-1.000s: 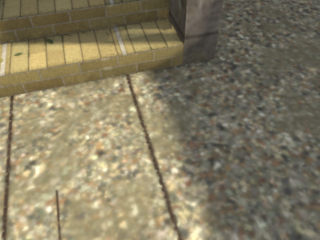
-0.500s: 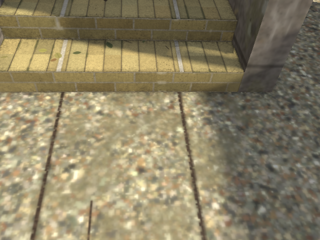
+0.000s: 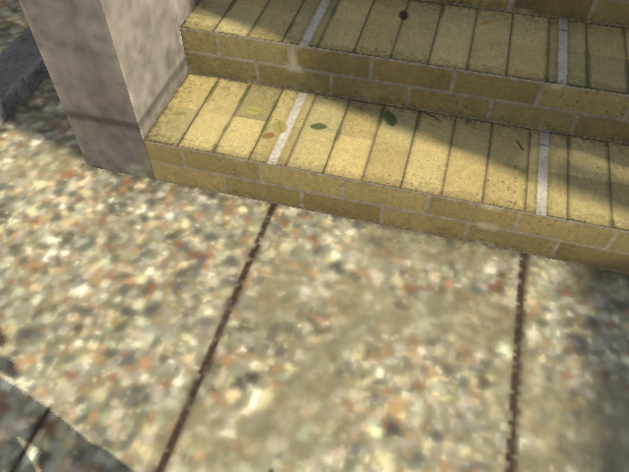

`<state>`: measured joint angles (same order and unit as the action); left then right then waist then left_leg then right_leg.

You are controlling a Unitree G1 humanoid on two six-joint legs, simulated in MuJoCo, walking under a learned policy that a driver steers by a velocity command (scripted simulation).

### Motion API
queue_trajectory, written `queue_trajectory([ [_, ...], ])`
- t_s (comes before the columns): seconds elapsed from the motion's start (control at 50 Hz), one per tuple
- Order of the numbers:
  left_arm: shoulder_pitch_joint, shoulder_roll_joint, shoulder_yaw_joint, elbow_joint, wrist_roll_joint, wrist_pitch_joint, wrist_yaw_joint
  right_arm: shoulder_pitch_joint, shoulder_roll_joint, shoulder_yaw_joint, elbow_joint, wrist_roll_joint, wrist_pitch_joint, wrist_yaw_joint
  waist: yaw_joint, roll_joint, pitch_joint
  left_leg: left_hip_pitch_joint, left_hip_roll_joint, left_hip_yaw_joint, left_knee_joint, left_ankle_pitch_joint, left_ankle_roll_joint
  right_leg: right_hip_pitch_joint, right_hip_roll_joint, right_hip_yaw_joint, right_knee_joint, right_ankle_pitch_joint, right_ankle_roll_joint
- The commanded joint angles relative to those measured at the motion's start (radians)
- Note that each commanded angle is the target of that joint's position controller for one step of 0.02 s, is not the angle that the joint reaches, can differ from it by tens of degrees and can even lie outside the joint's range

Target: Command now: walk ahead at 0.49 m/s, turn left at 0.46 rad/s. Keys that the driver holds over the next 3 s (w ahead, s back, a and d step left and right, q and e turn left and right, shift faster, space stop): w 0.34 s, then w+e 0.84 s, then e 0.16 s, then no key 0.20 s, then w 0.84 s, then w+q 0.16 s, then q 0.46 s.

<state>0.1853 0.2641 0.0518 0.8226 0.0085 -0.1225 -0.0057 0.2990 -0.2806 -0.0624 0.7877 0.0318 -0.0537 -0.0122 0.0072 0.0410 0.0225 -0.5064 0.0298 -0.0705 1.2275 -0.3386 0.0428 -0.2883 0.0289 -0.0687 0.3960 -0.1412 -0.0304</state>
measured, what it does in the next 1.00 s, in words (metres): walks ahead: left foot, then right foot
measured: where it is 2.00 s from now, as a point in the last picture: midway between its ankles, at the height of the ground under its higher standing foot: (360, 308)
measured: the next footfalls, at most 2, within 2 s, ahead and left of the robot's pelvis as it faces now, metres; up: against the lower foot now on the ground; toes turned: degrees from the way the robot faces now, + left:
left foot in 0.32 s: +0.33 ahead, +0.17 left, +0.00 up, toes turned +7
right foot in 0.90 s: +0.63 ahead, -0.06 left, +0.00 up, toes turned -13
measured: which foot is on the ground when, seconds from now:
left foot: up 0.00-0.30, down 0.32-0.90, up 0.92-1.00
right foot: down 0.00-0.32, up 0.34-0.88, down 0.90-1.00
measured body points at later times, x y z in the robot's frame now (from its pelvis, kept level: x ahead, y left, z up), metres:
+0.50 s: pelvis +0.27 +0.08 +0.00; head +0.29 +0.10 +0.45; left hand +0.34 +0.36 -0.13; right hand +0.39 -0.18 -0.10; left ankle +0.29 +0.17 -0.74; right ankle +0.24 -0.09 -0.64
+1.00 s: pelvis +0.54 +0.02 -0.01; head +0.58 +0.01 +0.44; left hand +0.74 +0.25 -0.12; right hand +0.57 -0.27 -0.13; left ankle +0.43 +0.19 -0.63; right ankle +0.59 -0.05 -0.74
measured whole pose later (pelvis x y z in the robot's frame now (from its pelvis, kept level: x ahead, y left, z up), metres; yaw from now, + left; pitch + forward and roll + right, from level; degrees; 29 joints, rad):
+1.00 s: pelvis +0.54 +0.02 -0.01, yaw -14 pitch +2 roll +0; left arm 0.17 0.28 0.08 0.74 -0.02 -0.06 -0.04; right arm 0.25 -0.27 -0.05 0.80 0.02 -0.12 -0.01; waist 0.00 0.01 0.06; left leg -0.35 0.04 -0.02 1.25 -0.40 0.00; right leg -0.41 0.09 -0.03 0.55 -0.18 -0.11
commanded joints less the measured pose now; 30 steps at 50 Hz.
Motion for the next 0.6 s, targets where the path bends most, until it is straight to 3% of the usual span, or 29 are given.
queue_trajectory([
  [0.02,0.025,0.092,0.023,-0.013,-0.004,-0.020,-0.010,0.036,0.000,0.000,-0.076,-0.003,0.005,0.004,-0.015,-0.104,-0.017,-0.131,0.095,-0.044,-0.051,0.044,0.002,0.089,-0.279,0.248,-0.262,0.059,-0.197],
  [0.06,0.045,0.124,0.033,0.008,-0.007,-0.024,-0.014,-0.013,0.001,0.006,-0.101,-0.015,0.004,0.003,-0.015,-0.082,-0.003,-0.172,0.099,-0.049,-0.156,0.104,-0.004,0.102,-0.292,0.208,-0.285,0.119,-0.220],
  [0.12,0.048,0.149,0.037,0.019,-0.018,-0.014,-0.011,-0.104,-0.005,0.016,-0.127,-0.023,-0.013,0.020,0.001,-0.076,0.003,-0.162,0.102,-0.004,-0.361,0.267,-0.006,0.129,-0.263,0.118,-0.284,0.174,-0.200],
  [0.16,0.069,0.164,0.037,0.027,-0.027,-0.003,-0.009,-0.182,-0.002,0.022,-0.145,-0.020,-0.023,0.032,0.029,-0.083,0.014,-0.104,0.082,0.049,-0.483,0.334,-0.010,0.117,-0.240,0.071,-0.269,0.165,-0.176],
  [0.24,0.150,0.196,0.040,0.066,-0.042,0.020,-0.011,-0.286,-0.031,0.019,-0.196,-0.008,-0.027,0.047,0.059,-0.108,0.036,-0.087,0.056,0.075,-0.610,0.265,0.010,0.224,-0.293,0.091,-0.225,0.115,-0.149],
  [0.28,0.147,0.207,0.041,0.075,-0.046,0.036,-0.008,-0.253,-0.056,0.007,-0.198,-0.013,-0.030,0.050,0.019,-0.123,0.017,0.001,0.022,0.107,-0.673,0.216,0.040,0.258,-0.307,0.085,-0.148,0.214,-0.127],
  [0.3,0.137,0.204,0.037,0.076,-0.045,0.042,-0.007,-0.160,-0.084,-0.012,-0.171,-0.019,-0.030,0.047,-0.038,-0.118,-0.037,0.145,-0.015,0.136,-0.709,0.222,0.059,0.246,-0.276,0.048,-0.024,0.368,-0.103],
  [0.32,0.147,0.169,0.024,0.075,-0.035,0.043,-0.003,0.006,-0.139,-0.042,-0.121,-0.021,-0.028,0.038,-0.109,-0.093,-0.137,0.378,-0.022,0.127,-0.706,0.232,0.089,0.169,-0.222,-0.004,0.188,0.438,-0.070],
  [0.34,0.152,0.105,-0.004,0.040,0.000,0.037,-0.002,0.192,-0.242,-0.070,-0.094,-0.028,-0.021,0.021,-0.165,0.090,-0.283,0.667,0.214,-0.168,-0.711,0.270,0.163,-0.062,-0.152,-0.051,0.564,0.119,-0.020],
  [0.36,0.253,0.013,-0.030,0.033,-0.018,0.013,-0.009,0.196,-0.287,-0.069,-0.094,-0.035,-0.022,0.027,-0.090,0.300,-0.387,0.871,0.392,-0.629,-0.886,0.080,0.304,-0.393,0.000,0.064,0.846,-0.433,0.009],
  [0.38,0.182,0.133,-0.001,0.045,-0.052,0.000,-0.013,0.175,-0.181,-0.046,-0.099,-0.033,-0.031,0.033,-0.124,0.136,-0.307,0.798,0.373,-0.595,-0.925,0.034,0.262,-0.492,-0.051,0.169,0.945,-0.411,-0.008],
  [0.4,0.111,0.152,0.009,0.019,-0.067,-0.003,-0.014,0.107,-0.141,-0.032,-0.105,-0.030,-0.037,0.034,-0.103,0.100,-0.192,0.678,0.343,-0.426,-0.927,0.110,0.221,-0.522,-0.092,0.165,0.933,-0.309,-0.025],
  [0.42,0.085,0.135,0.008,0.021,-0.055,0.004,-0.007,0.029,-0.107,-0.021,-0.112,-0.029,-0.040,0.038,-0.065,0.028,-0.143,0.557,0.297,-0.306,-0.948,0.200,0.195,-0.472,-0.138,0.155,0.881,-0.220,-0.019],
  [0.44,0.080,0.125,0.014,0.024,-0.041,0.017,-0.004,-0.023,-0.076,-0.015,-0.114,-0.031,-0.045,0.041,-0.036,0.035,-0.096,0.468,0.256,-0.210,-0.984,0.243,0.177,-0.432,-0.163,0.160,0.822,-0.159,-0.013],
  [0.46,0.104,0.111,0.016,0.031,-0.041,0.034,-0.005,-0.046,-0.060,-0.013,-0.108,-0.037,-0.054,0.041,-0.009,0.058,-0.086,0.411,0.236,-0.148,-1.019,0.269,0.164,-0.371,-0.179,0.170,0.798,-0.115,-0.007],
  [0.5,0.122,0.077,0.015,0.039,-0.044,0.058,-0.003,-0.047,-0.059,-0.018,-0.084,-0.044,-0.072,0.038,0.012,0.039,-0.062,0.369,0.222,-0.057,-1.061,0.375,0.165,-0.351,-0.167,0.177,0.779,-0.062,0.004],
  [0.6,0.020,0.055,0.020,-0.002,-0.034,0.068,-0.005,-0.009,-0.078,-0.028,-0.033,-0.052,-0.074,0.010,-0.003,0.015,0.004,0.412,0.210,0.103,-1.098,0.449,0.142,-0.457,-0.134,0.208,0.571,0.143,0.019],
])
